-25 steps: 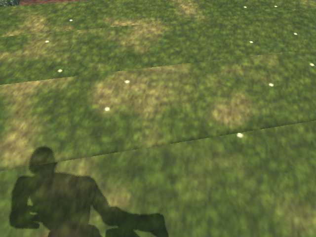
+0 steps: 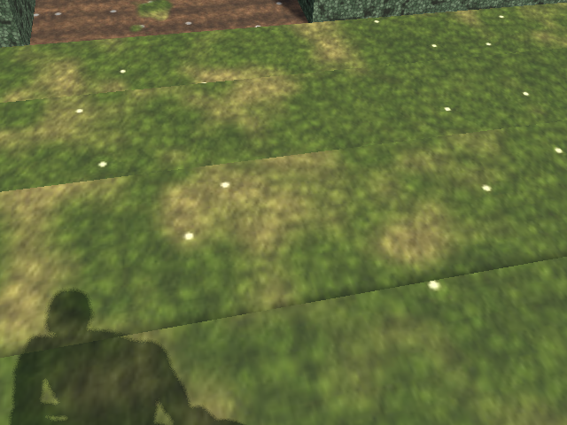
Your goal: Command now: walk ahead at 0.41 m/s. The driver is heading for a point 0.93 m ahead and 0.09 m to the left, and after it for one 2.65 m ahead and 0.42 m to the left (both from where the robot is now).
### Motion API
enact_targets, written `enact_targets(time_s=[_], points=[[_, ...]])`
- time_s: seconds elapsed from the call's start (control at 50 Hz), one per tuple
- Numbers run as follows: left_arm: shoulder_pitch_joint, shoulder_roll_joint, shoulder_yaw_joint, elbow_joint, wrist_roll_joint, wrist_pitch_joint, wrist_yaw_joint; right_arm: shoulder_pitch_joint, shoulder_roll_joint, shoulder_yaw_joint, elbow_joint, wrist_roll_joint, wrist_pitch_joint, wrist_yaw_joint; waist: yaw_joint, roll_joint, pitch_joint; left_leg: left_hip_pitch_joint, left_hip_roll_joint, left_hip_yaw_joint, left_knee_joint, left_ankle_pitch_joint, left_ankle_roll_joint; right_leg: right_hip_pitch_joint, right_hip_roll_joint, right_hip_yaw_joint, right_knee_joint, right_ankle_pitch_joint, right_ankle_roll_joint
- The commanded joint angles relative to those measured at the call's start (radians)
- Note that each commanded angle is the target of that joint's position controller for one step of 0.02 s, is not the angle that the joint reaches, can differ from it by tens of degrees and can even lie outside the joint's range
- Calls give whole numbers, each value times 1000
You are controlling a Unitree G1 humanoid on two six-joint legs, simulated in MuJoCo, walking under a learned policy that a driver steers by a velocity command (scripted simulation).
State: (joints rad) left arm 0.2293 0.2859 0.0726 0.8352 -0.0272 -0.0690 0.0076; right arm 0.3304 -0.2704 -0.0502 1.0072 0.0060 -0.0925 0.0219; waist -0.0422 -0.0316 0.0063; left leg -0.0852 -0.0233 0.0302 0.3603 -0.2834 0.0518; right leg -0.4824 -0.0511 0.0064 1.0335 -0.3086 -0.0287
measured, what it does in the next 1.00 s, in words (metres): walks ahead: right foot, then left foot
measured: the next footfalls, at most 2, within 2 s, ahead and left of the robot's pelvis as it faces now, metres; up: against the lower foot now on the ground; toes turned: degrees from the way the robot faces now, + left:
right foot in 0.28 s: +0.33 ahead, -0.16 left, +0.00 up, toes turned -2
left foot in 0.84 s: +0.65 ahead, +0.08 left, +0.00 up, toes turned +2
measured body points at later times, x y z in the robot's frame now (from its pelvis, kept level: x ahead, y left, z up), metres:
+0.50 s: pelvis +0.26 -0.07 +0.00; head +0.29 -0.08 +0.45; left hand +0.34 +0.20 -0.12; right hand +0.36 -0.36 -0.13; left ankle +0.27 +0.09 -0.66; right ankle +0.29 -0.15 -0.74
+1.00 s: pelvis +0.55 +0.00 -0.01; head +0.58 +0.01 +0.44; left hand +0.61 +0.28 -0.14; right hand +0.65 -0.27 -0.12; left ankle +0.60 +0.08 -0.74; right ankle +0.49 -0.17 -0.65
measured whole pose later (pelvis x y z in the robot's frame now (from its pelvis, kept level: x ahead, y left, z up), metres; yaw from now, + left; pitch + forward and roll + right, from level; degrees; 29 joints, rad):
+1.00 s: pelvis +0.55 +0.00 -0.01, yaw +0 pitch +1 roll +0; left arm 0.29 0.29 0.06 0.89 -0.02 -0.07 0.01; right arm 0.23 -0.25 -0.05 0.84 -0.01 -0.08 0.04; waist -0.01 -0.03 0.04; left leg -0.31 -0.04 0.05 0.45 -0.16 0.07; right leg -0.47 -0.07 0.05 1.18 -0.32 -0.04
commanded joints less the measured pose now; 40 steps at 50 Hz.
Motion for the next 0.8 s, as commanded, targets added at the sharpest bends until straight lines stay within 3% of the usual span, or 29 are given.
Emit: enact_targets(time_s=[0.02, 0.1, 0.14, 0.2, 0.24, 0.26, 0.28, 0.3, 0.32, 0.34, 0.36, 0.38, 0.4, 0.42, 0.46, 0.52, 0.56, 0.62, 0.68, 0.72, 0.76, 0.8], points=[[-128, 59, 14, -100, 13, -22, -15, 5, -133, -15, -48, -4, -4, -12, -17, 124, 80, 138, 245, -246, -231, 182, 147, -292, -65, 11, -96, 128, 24], [-258, 8, -13, -147, 5, -19, -30, 33, -172, -19, -48, -1, 5, -29, -47, 117, 101, 26, 207, -123, -253, 270, 134, -149, -21, -45, -374, 294, 50], [-303, 15, -16, -166, 0, -19, -40, 74, -177, -21, -36, 6, 7, -30, -59, 119, 118, 22, 231, -118, -263, 262, 138, -108, -4, -53, -437, 336, 43], [-323, 47, -11, -186, -2, -22, -52, 87, -182, -27, -28, 17, 15, -30, -33, 122, 128, 107, 278, -109, -220, 353, 122, -99, 1, -30, -500, 319, 2], [-250, 91, 7, -173, 2, -23, -52, 69, -201, -36, -35, 16, 23, -32, 26, 140, 61, 161, 289, -89, -111, 644, 100, 19, 38, -50, -506, 266, -35], [-134, 122, 26, -141, 3, -20, -46, 56, -203, -37, -37, 15, 31, -34, 97, 144, -16, 153, 266, -57, 31, 816, 80, 172, 68, -75, -510, 256, -63], [37, 156, 47, -90, 2, -13, -36, 56, -185, -30, -45, 8, 39, -37, 177, 131, -121, 61, 219, -25, 240, 825, 49, 409, 69, -74, -500, 258, -92], [198, 230, 64, -59, 12, -4, -21, 88, -129, -10, -72, -20, 39, -38, 208, -32, -271, -172, 151, 4, 581, 451, 19, 709, -149, 184, -471, 205, -153], [203, 260, 58, -42, 21, -5, -36, 224, 4, 22, -71, 3, 17, -28, 111, -289, -417, -463, -36, -92, 879, -278, -18, 908, -346, 700, -667, -102, -304], [161, 158, 31, -51, 13, -11, -41, 112, -129, -8, -82, 31, -4, -21, 147, -164, -293, -569, 14, -177, 974, -287, -1, 807, -317, 721, -768, -226, -254], [78, 127, 19, -58, 13, -16, -41, 14, -165, -22, -120, 51, -15, -18, 130, -116, -132, -627, 60, -140, 979, -202, 15, 664, -290, 569, -784, -168, -216], [10, 114, 13, -68, 18, -21, -43, -24, -151, -20, -128, 42, -20, -25, 97, -22, -66, -591, 112, -120, 930, -104, 16, 524, -251, 452, -804, -42, -200], [-32, 94, 9, -71, 30, -27, -46, -29, -140, -26, -128, 25, -16, -28, 63, -15, -25, -550, 145, -116, 873, -40, 11, 420, -208, 357, -824, 61, -192], [-54, 78, 5, -69, 41, -33, -46, 0, -124, -27, -121, 20, -4, -27, 32, -45, -28, -489, 171, -125, 844, 2, 8, 360, -181, 299, -848, 109, -188], [-48, 69, 3, -53, 33, -44, -46, 17, -91, -25, -118, 18, 20, -29, 11, -45, -18, -464, 186, -114, 791, 20, -8, 305, -163, 239, -894, 152, -206], [4, 101, 11, -23, 32, -48, -31, -93, -86, -23, -167, 8, 35, -33, 26, -12, 44, -577, 201, -109, 652, 122, -43, 293, -167, 191, -938, 185, -222], [37, 113, 14, -8, 30, -42, -20, -156, -81, -21, -190, -2, 30, -28, 42, -5, 59, -622, 196, -102, 530, 240, -59, 320, -155, 152, -943, 219, -212], [87, 124, 13, 14, 21, -33, -10, -251, -57, -10, -220, -2, 14, -16, 77, -7, 71, -583, 162, -60, 343, 401, -59, 328, -121, 72, -934, 272, -181], [151, 133, 15, 47, 12, -21, -3, -368, -53, -4, -271, 3, 3, 5, 116, 15, 92, -567, 129, -43, 222, 451, -49, 379, -132, 53, -910, 307, -170], [182, 140, 17, 67, 11, -8, 1, -399, -55, -5, -297, 8, -4, 21, 120, -4, 88, -577, 112, -42, 177, 407, -34, 459, -164, 52, -865, 353, -165], [191, 146, 23, 77, 9, 4, 4, -386, -72, -10, -312, 10, -4, 33, 101, -26, 67, -539, 96, -44, 154, 327, -11, 516, -187, 52, -818, 419, -149], [155, 160, 29, 73, 15, 16, 6, -267, -110, -28, -291, 17, -7, 36, 23, -67, 1, -391, 56, -19, 195, 218, 19, 539, -194, 51, -709, 654, -133]])
Keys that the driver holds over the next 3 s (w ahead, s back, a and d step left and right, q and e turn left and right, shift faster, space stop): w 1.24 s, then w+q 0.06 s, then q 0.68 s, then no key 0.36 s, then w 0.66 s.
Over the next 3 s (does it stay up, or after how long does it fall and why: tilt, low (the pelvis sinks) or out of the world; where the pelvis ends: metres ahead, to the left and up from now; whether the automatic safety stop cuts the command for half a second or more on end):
stays up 1.20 0.01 -0.17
